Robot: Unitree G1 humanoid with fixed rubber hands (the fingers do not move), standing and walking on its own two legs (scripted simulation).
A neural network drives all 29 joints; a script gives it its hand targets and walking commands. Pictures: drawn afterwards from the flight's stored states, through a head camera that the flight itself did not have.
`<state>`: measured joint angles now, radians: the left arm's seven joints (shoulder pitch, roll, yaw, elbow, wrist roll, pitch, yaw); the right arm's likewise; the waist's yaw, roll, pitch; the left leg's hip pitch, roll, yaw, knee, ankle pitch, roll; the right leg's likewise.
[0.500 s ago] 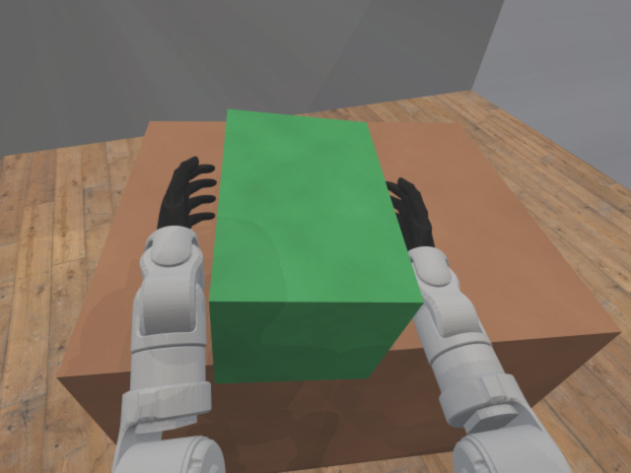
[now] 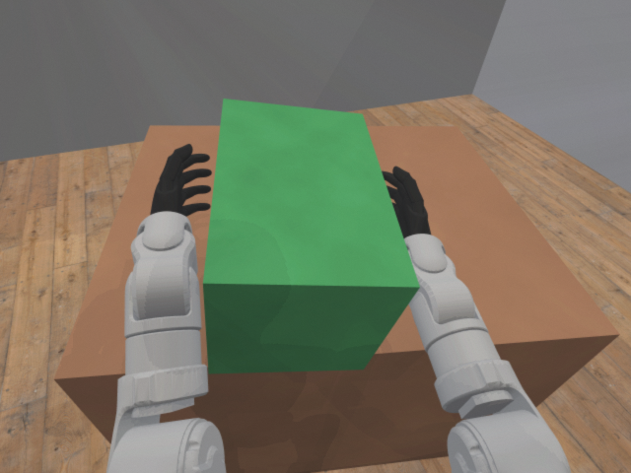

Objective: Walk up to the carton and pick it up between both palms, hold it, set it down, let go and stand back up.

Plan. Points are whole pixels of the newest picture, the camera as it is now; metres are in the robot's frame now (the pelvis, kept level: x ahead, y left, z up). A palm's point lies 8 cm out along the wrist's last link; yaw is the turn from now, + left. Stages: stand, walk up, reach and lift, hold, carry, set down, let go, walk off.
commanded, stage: reach and lift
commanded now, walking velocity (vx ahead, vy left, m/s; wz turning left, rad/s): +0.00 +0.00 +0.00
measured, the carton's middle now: (292, 232) +0.39 +0.00 +0.12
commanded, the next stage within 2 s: hold in 0.40 s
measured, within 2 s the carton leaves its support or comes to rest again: neither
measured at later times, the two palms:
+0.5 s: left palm (157, 211) +0.36 +0.15 +0.19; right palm (407, 225) +0.35 -0.13 +0.17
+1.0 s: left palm (159, 206) +0.35 +0.15 +0.21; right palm (414, 217) +0.35 -0.14 +0.18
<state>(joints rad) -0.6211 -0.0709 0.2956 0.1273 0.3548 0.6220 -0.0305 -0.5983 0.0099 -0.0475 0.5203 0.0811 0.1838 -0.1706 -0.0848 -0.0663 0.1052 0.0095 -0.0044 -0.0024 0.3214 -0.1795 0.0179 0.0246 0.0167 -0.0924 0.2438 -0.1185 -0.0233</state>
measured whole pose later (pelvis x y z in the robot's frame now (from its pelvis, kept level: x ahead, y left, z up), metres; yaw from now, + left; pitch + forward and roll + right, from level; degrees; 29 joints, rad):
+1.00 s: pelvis -0.01 -0.01 +0.00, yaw +0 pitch -11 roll -1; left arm -0.66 -0.07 0.33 0.05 0.39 0.73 -0.06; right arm -0.66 0.00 -0.03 0.50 0.12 0.26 -0.17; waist -0.08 -0.06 0.11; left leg 0.05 0.00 0.00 0.31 -0.17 0.01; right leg 0.06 0.02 -0.09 0.25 -0.11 -0.03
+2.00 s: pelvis +0.00 +0.00 +0.00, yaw +0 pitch -12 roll -1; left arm -0.62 -0.07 0.31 0.02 0.38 0.75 -0.07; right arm -0.61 0.00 -0.01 0.47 0.14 0.25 -0.19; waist -0.07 -0.06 0.12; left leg 0.06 -0.01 0.00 0.32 -0.18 0.02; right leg 0.07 0.01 -0.09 0.25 -0.12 -0.02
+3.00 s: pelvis +0.00 +0.00 +0.00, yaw +0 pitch -12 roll -1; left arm -0.60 -0.07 0.30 0.01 0.38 0.74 -0.07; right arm -0.61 -0.01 0.01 0.46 0.15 0.24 -0.19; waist -0.08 -0.06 0.12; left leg 0.06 0.00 0.00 0.33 -0.19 0.02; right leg 0.08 0.02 -0.09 0.25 -0.13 -0.02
